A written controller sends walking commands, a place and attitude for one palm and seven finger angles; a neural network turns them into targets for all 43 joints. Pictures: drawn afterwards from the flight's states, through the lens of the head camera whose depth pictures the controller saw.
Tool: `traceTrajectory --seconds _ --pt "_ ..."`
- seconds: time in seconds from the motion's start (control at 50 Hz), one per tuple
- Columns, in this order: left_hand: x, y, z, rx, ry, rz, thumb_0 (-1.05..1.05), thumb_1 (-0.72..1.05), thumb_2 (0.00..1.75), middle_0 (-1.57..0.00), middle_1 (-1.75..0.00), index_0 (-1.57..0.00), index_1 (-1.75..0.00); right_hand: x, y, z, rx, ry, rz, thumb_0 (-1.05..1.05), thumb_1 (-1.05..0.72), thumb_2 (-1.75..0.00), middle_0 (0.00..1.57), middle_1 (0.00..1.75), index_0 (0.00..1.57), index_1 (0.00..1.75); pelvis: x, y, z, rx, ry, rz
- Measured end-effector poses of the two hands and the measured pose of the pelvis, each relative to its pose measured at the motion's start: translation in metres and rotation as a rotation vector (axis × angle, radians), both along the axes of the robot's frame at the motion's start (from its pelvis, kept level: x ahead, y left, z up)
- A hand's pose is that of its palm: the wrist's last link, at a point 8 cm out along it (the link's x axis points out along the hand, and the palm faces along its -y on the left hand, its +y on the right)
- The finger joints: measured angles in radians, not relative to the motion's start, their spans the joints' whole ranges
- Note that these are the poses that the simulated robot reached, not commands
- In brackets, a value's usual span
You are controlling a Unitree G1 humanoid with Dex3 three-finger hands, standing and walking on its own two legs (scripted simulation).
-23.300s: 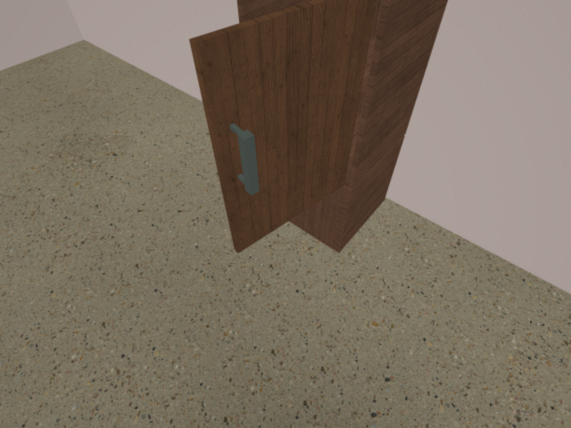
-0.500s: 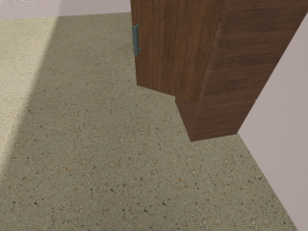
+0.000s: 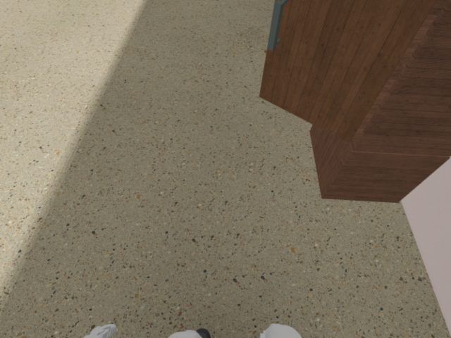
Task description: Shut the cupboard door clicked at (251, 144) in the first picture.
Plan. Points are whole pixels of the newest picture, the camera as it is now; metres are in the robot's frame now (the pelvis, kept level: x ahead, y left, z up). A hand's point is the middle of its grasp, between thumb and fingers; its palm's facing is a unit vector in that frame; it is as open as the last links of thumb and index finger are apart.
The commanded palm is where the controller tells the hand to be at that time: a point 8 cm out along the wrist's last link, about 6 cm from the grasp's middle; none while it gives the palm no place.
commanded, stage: walk to a spot facing it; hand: left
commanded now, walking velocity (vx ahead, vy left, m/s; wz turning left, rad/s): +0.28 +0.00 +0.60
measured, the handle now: (278, 24) +1.03 -0.15 +0.00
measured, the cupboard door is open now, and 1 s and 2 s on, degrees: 55 55 55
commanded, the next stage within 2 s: turn to face it in 0.88 s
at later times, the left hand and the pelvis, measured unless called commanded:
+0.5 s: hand out of the picture -0.04 +0.16 -0.16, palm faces +0.43 -0.87 -0.23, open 7.4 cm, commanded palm none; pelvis +0.07 +0.00 +0.00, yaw +24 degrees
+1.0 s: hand (88, 271) +0.26 +0.31 -0.16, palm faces +0.49 -0.85 -0.22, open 7.4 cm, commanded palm none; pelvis +0.25 +0.09 -0.01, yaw +30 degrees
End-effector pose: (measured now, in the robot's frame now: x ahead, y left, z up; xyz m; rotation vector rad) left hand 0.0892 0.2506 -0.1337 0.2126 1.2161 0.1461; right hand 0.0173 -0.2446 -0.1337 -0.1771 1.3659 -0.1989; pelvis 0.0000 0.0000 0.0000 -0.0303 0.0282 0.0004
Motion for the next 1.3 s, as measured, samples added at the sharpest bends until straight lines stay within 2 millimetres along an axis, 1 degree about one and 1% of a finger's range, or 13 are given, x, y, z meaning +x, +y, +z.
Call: traceTrajectory --seconds 0.1,0.16,0.26,0.34,0.44,0.54,0.6,0.66,0.76,0.88,1.02,1.12,1.3 --pt "-0.003 -0.01 0.013 0.014 -0.059 0.047 0.0 0.91 0.9 -0.2 -0.3 -0.19 -0.3 0.016 -0.021 -0.002 0.007 -0.004 0.055 0.01 -0.91 -0.89 0.21 0.3 0.2 0.3 0.002 -0.017 0.001 0.0 0.007 0.078" --pt "-0.019 -0.016 0.015 0.042 -0.09 0.091 0.0 0.91 0.9 -0.2 -0.3 -0.2 -0.3 0.035 -0.038 -0.009 0.011 -0.014 0.09 0.01 -0.91 -0.89 0.21 0.3 0.2 0.3 0.006 -0.031 -0.004 0.036 0.012 0.12" --pt "-0.066 -0.027 0.023 0.052 -0.005 0.21 0.0 0.91 0.9 -0.2 -0.3 -0.2 -0.3 0.088 -0.047 0.002 0.022 -0.072 0.178 0.01 -0.91 -0.89 0.2 0.3 0.2 0.3 0.02 -0.036 0.006 0.058 -0.002 0.194" --pt "-0.094 -0.036 0.023 0.033 0.058 0.294 0.0 0.91 0.9 -0.2 -0.3 -0.2 -0.3 0.136 -0.037 0.008 0.034 -0.114 0.266 0.01 -0.91 -0.9 0.2 0.3 0.2 0.29 0.036 -0.034 0.01 0.069 -0.006 0.27" --pt "-0.129 -0.048 0.014 -0.014 0.135 0.429 0.0 0.91 0.9 -0.2 -0.3 -0.2 -0.3 0.205 0.004 0.006 0.047 -0.122 0.423 0.01 -0.92 -0.9 0.2 0.3 0.19 0.29 0.056 -0.019 0.006 0.061 -0.008 0.367" --pt "-0.163 -0.052 -0.002 -0.08 0.254 0.558 0.0 0.91 0.9 -0.2 -0.3 -0.2 -0.3 0.285 0.08 0.001 0.074 -0.198 0.594 0.01 -0.92 -0.9 0.2 0.3 0.19 0.29 0.081 0.012 -0.008 0.058 -0.005 0.439" --pt "-0.173 -0.041 -0.017 -0.117 0.324 0.597 0.0 0.91 0.9 -0.2 -0.3 -0.2 -0.3 0.323 0.122 -0.004 0.081 -0.308 0.649 0.01 -0.91 -0.9 0.2 0.3 0.2 0.29 0.095 0.037 -0.025 0.042 -0.011 0.458" --pt "-0.151 -0.014 -0.022 -0.101 0.31 0.605 0.01 0.91 0.9 -0.2 -0.3 -0.2 -0.3 0.334 0.143 0.001 0.083 -0.33 0.66 0.01 -0.91 -0.89 0.2 0.3 0.2 0.3 0.109 0.048 -0.023 0.053 -0.025 0.464" --pt "-0.068 0.037 -0.009 -0.051 0.117 0.591 0.01 0.91 0.9 -0.2 -0.3 -0.19 -0.3 0.322 0.153 0.003 0.085 -0.228 0.638 0.01 -0.91 -0.89 0.2 0.3 0.2 0.3 0.138 0.064 -0.006 0.052 -0.029 0.499" --pt "0.041 0.074 0.009 -0.019 -0.068 0.542 0.0 0.91 0.9 -0.2 -0.3 -0.19 -0.3 0.316 0.134 -0.003 0.06 -0.087 0.554 0.0 -0.94 -0.89 0.21 0.3 0.2 0.3 0.187 0.08 0.001 0.066 -0.022 0.52" --pt "0.146 0.092 0.007 0.018 -0.159 0.489 0.0 0.91 0.9 -0.2 -0.3 -0.19 -0.3 0.329 0.114 -0.029 0.051 0.089 0.484 0.01 -0.92 -0.89 0.2 0.3 0.2 0.3 0.26 0.088 -0.014 0.072 -0.022 0.535" --pt "0.161 0.078 0.008 -0.016 -0.088 0.534 0.0 0.91 0.9 -0.2 -0.3 -0.2 -0.3 0.369 0.127 -0.017 0.039 0.105 0.491 0.01 -0.92 -0.89 0.2 0.3 0.2 0.3 0.293 0.098 -0.002 0.057 -0.018 0.536" --pt "0.15 0.092 -0.001 -0.059 0.103 0.545 -0.01 0.94 0.9 -0.2 -0.3 -0.2 -0.3 0.454 0.189 -0.003 0.063 -0.071 0.474 0.01 -0.93 -0.9 0.2 0.3 0.2 0.3 0.325 0.126 0.005 0.03 -0.001 0.447"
